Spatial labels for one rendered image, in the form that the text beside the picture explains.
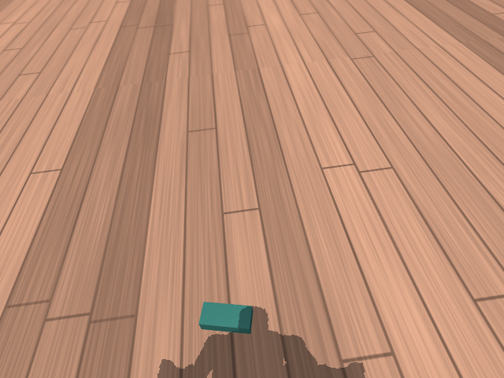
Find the carton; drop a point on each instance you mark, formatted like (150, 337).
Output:
(226, 317)

